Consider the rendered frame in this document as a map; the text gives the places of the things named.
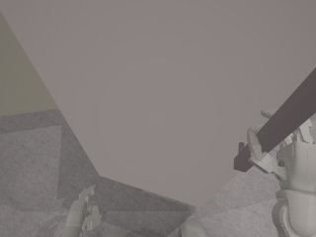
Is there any right robot hand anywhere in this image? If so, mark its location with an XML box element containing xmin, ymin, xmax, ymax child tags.
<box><xmin>247</xmin><ymin>108</ymin><xmax>316</xmax><ymax>194</ymax></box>

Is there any left robot hand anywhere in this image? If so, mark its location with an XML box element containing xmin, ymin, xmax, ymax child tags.
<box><xmin>64</xmin><ymin>185</ymin><xmax>102</xmax><ymax>234</ymax></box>

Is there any robot right forearm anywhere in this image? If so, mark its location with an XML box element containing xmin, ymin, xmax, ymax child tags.
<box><xmin>272</xmin><ymin>190</ymin><xmax>316</xmax><ymax>237</ymax></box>

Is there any robot left forearm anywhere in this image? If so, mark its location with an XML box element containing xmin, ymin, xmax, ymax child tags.
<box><xmin>57</xmin><ymin>225</ymin><xmax>83</xmax><ymax>237</ymax></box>

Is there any robot right shin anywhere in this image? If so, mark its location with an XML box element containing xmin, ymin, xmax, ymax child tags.
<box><xmin>186</xmin><ymin>216</ymin><xmax>197</xmax><ymax>221</ymax></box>

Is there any handle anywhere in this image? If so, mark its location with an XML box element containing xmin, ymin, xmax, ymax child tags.
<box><xmin>233</xmin><ymin>67</ymin><xmax>316</xmax><ymax>173</ymax></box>

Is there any right robot thigh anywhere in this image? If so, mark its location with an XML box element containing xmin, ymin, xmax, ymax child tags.
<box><xmin>181</xmin><ymin>219</ymin><xmax>209</xmax><ymax>237</ymax></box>

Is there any fridge door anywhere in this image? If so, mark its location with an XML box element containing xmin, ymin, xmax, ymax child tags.
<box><xmin>0</xmin><ymin>0</ymin><xmax>316</xmax><ymax>208</ymax></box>

